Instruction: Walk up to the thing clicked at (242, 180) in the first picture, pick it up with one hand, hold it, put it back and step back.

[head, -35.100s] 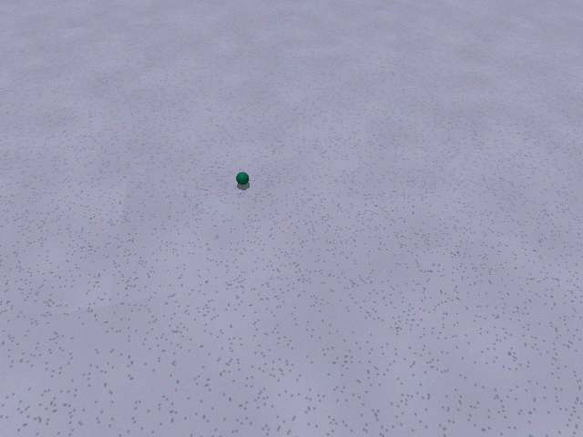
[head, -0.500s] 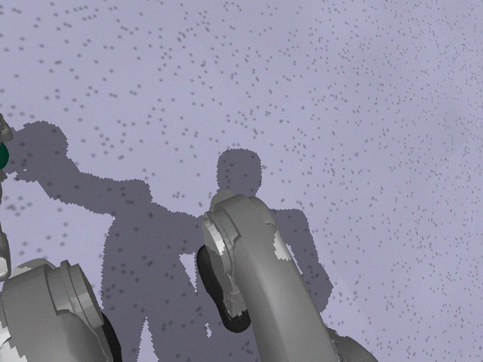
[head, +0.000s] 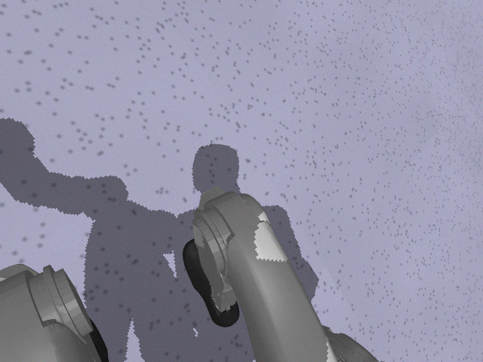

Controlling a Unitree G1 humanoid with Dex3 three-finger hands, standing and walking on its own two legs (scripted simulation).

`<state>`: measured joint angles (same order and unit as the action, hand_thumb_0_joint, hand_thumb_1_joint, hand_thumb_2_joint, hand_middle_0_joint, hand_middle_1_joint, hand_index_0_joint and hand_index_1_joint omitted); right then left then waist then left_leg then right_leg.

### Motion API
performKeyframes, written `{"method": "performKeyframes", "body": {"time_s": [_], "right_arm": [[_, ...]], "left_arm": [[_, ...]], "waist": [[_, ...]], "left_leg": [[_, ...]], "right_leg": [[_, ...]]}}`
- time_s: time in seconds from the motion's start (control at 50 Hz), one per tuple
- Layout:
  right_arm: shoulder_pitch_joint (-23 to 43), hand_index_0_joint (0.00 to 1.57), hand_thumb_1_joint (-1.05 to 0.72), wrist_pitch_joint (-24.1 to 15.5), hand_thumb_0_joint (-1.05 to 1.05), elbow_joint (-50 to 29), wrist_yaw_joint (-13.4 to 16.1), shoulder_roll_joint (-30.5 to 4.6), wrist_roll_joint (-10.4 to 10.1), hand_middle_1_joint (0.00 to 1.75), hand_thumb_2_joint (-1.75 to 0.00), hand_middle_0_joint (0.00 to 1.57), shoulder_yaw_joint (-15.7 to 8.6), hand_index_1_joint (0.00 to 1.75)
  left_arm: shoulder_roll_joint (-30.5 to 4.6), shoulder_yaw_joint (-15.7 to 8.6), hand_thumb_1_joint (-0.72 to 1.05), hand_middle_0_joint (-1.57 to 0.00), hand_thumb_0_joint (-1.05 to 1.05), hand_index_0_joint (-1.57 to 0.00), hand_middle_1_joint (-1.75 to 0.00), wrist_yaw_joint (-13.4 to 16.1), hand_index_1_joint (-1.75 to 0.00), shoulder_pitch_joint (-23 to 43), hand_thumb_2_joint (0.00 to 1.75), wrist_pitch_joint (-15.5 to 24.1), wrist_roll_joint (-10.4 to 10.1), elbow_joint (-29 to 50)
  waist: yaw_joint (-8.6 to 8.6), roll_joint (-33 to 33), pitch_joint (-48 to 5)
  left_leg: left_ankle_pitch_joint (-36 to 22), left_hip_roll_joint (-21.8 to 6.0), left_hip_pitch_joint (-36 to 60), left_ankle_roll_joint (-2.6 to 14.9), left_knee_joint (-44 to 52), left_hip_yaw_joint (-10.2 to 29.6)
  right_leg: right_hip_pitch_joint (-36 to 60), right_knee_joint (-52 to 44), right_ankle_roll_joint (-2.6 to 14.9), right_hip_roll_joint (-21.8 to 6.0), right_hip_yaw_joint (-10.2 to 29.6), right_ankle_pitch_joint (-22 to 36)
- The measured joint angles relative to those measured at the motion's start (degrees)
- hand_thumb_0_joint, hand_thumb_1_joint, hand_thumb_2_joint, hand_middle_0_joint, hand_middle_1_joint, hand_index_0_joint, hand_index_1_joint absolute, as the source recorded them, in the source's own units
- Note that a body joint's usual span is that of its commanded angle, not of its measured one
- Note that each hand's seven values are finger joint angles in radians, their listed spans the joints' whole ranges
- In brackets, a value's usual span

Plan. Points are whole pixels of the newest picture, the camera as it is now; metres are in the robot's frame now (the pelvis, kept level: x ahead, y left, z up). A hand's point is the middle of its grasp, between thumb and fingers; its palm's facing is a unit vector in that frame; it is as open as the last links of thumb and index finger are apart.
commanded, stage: rest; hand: left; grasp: from above
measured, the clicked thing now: out of the picture +0.49 +0.25 -0.27
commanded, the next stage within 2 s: open in 0.24 s
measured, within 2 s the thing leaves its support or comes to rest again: neither
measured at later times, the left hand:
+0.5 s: hand out of the picture +0.48 +0.25 -0.24, palm faces -0.43 -0.14 -0.89, open 8.3 cm
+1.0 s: hand out of the picture +0.48 +0.25 -0.24, palm faces -0.43 -0.13 -0.90, open 12.9 cm
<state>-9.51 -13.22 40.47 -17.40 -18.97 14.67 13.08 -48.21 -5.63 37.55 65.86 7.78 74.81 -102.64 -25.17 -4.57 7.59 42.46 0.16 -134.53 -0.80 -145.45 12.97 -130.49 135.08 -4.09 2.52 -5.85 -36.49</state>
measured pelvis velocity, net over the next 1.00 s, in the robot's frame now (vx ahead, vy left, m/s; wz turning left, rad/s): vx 0.00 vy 0.00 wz -0.02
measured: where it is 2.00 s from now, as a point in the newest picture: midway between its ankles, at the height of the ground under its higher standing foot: (163, 335)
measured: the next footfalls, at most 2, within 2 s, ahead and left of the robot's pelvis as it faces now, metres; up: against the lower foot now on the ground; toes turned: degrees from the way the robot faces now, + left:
none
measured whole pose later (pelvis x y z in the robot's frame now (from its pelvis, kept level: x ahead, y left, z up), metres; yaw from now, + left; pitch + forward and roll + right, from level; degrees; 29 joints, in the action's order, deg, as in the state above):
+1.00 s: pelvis +0.00 +0.00 +0.01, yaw -1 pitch +30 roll -15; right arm -9.3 -14.2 37.8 -17.4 -19.4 14.8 16.3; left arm -51.8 -3.2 37.6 66.6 7.7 73.4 -102.6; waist -26.1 -5.8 9.4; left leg 42.3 0.1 -133.3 -0.5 -144.3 14.3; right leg -128.2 132.6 -4.1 2.5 -7.3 -36.1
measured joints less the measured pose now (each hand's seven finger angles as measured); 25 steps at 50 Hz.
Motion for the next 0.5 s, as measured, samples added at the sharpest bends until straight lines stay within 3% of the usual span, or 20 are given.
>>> {"method": "performKeyframes", "body": {"time_s": [0.12,0.38,0.5], "right_arm": [[0.1,0.20,-0.91,-0.5,0.00,-0.1,-0.6,-0.1,0.2,0.30,-0.90,0.19,0.6,0.30],[0.4,0.20,-0.91,-1.0,0.00,-1.3,-0.7,-0.7,0.0,0.30,-0.90,0.19,1.9,0.30],[0.3,0.20,-0.91,-0.7,0.00,-1.6,-0.2,-0.9,0.1,0.30,-0.90,0.20,2.3,0.30]], "left_arm": [[-0.4,0.6,0.22,-0.72,-0.01,-0.90,-0.49,0.4,-0.51,0.5,0.34,-0.5,-0.2,-0.8],[-2.5,-0.8,0.22,-0.72,-0.01,-0.89,-0.49,0.3,-0.52,1.1,0.34,-0.3,-0.6,-2.0],[-3.1,-0.3,0.22,-0.66,-0.01,-0.79,-0.54,0.1,-0.56,0.9,0.40,0.1,-0.2,-1.8]], "waist": [[-0.19,-0.1,0.3],[-0.86,-0.4,1.4],[-0.93,-0.5,1.7]], "left_leg": [[0.1,0.0,0.0,0.13,-0.2,0.2],[-0.4,0.0,0.2,0.20,-0.1,0.7],[-0.7,0.0,0.3,0.14,0.0,0.9]], "right_leg": [[0.2,-0.1,0.09,0.1,-0.2,0.0],[0.6,-0.6,-0.14,0.2,-0.7,0.6],[0.8,-0.9,-0.05,0.2,-0.9,0.9]]}}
